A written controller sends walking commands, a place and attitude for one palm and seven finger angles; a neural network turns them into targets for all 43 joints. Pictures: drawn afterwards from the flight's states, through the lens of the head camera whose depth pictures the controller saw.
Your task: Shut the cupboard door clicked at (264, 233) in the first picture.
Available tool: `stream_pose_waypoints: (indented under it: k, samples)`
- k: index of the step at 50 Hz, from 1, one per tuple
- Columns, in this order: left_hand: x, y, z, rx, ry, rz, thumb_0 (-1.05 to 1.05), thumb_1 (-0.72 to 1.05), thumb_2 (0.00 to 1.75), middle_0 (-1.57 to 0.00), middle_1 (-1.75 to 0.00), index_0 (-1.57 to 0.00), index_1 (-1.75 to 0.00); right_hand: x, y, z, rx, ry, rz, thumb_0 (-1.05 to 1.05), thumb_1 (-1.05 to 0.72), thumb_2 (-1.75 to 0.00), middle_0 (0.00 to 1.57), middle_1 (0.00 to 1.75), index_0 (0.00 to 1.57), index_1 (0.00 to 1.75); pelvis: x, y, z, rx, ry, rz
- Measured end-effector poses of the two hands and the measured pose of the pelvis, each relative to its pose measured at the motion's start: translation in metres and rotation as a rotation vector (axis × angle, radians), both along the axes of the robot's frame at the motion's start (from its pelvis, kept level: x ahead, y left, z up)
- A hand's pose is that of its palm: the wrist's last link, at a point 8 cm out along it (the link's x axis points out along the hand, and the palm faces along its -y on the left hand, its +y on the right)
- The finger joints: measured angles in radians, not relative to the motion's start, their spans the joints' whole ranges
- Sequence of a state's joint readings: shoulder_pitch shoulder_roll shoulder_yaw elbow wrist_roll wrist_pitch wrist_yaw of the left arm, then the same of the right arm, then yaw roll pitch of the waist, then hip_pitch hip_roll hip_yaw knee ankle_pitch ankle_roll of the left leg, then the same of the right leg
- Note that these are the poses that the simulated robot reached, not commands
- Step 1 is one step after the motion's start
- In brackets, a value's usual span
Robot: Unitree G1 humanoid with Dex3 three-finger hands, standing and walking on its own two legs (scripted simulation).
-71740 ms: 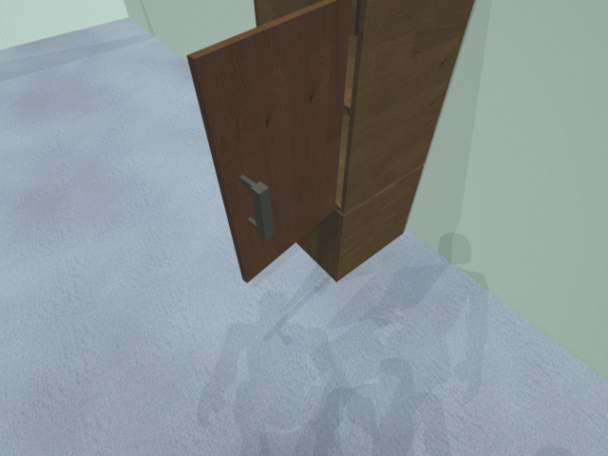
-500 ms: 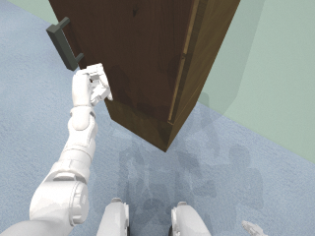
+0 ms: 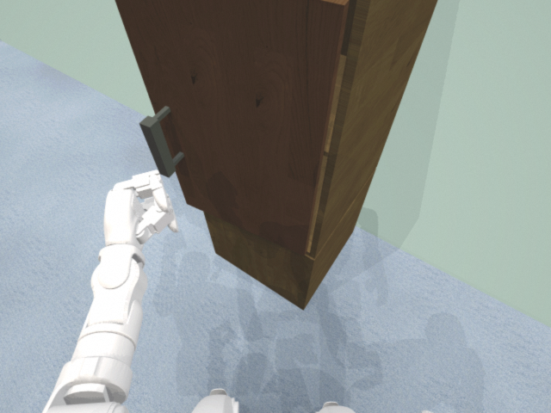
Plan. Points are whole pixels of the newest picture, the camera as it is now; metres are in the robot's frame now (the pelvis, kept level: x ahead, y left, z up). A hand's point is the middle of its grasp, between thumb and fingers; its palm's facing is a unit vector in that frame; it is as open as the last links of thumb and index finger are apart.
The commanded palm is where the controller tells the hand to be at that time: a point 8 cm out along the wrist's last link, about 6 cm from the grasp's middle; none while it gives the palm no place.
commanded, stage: draw the hand back to the body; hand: left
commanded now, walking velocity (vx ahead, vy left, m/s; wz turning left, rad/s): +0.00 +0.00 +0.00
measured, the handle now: (166, 142) +0.63 +0.23 -0.01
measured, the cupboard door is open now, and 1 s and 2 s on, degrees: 7 7 7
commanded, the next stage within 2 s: step back with the hand held close in 1.18 s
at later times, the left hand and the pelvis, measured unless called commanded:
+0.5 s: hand (50, 252) +0.28 +0.24 +0.16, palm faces +0.31 -0.90 -0.31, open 3.9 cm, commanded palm +0.23 +0.28 +0.18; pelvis +0.03 +0.01 +0.05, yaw +1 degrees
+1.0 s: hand out of the picture +0.22 +0.27 +0.21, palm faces +0.50 -0.75 -0.44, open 7.2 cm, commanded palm +0.17 +0.30 +0.24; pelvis +0.04 -0.01 +0.06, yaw +2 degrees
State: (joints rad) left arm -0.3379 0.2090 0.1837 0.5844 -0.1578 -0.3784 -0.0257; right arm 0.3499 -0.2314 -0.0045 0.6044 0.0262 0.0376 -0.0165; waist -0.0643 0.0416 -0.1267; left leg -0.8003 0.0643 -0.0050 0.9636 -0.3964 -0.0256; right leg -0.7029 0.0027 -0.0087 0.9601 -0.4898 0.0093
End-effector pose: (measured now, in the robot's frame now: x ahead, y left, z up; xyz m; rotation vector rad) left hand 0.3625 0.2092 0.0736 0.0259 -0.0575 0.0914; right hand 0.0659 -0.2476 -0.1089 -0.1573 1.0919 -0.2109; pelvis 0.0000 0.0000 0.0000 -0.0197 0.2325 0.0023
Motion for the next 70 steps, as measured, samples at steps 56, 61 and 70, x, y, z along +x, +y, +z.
stream_pose_waypoints:
  k: [56, 61, 70]
  samples:
    - [-0.182, 0.079, 0.153, 0.436, -0.004, 0.410, 0.02, 0.89, 0.90, -0.22, -0.31, -0.22, -0.32, 0.154, 0.019, 0.083, 0.001, -0.401, 0.179, 0.02, -0.90, -0.90, 0.20, 0.30, 0.20, 0.30, 0.041, -0.012, 0.059, 0.036, -0.277, 0.020]
    - [-0.181, 0.075, 0.169, 0.470, -0.072, 0.392, 0.02, 0.89, 0.89, -0.22, -0.30, -0.22, -0.31, 0.158, 0.017, 0.088, -0.001, -0.438, 0.163, 0.02, -0.90, -0.90, 0.20, 0.30, 0.20, 0.30, 0.043, -0.013, 0.059, 0.032, -0.285, 0.014]
    - [-0.179, 0.091, 0.166, 0.502, -0.042, 0.398, 0.02, 0.89, 0.90, -0.21, -0.30, -0.21, -0.30, 0.156, 0.020, 0.085, 0.009, -0.399, 0.159, 0.02, -0.90, -0.90, 0.20, 0.30, 0.20, 0.30, 0.036, -0.007, 0.059, 0.016, -0.254, 0.028]
